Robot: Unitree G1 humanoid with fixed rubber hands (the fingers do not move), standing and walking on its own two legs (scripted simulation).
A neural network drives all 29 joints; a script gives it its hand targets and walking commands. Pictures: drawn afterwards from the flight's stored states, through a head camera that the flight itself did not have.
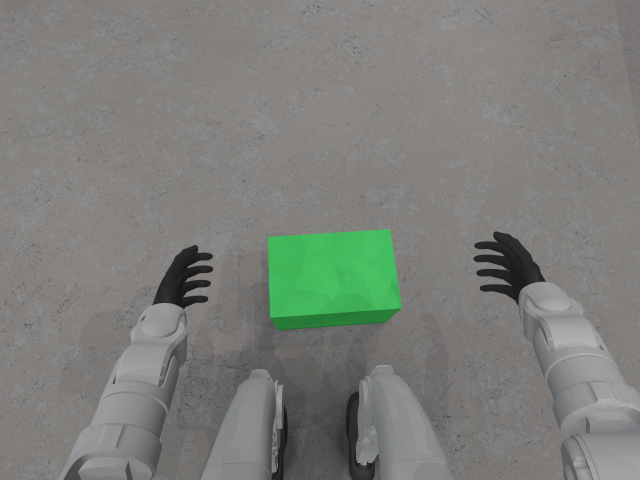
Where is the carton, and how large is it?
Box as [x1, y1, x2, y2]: [268, 229, 401, 329]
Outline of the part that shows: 389,229 268,237 270,317 277,328 291,329 384,322 400,309 401,305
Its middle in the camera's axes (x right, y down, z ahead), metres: +0.03 +0.12 +1.00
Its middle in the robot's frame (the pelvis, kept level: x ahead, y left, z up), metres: +0.47 -0.03 -0.56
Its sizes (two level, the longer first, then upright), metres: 0.294 0.191 0.218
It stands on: the floor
